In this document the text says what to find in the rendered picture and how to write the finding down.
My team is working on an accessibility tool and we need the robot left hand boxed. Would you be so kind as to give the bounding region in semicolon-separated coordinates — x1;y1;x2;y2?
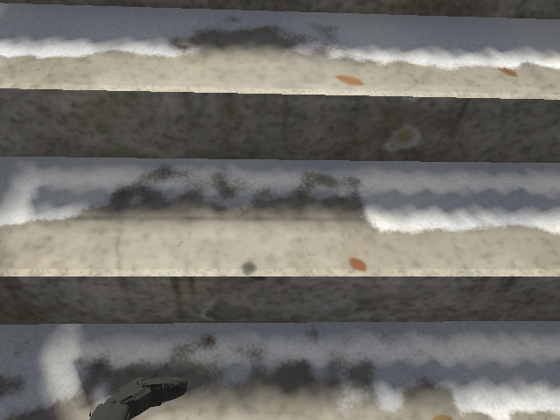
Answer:
89;377;187;420

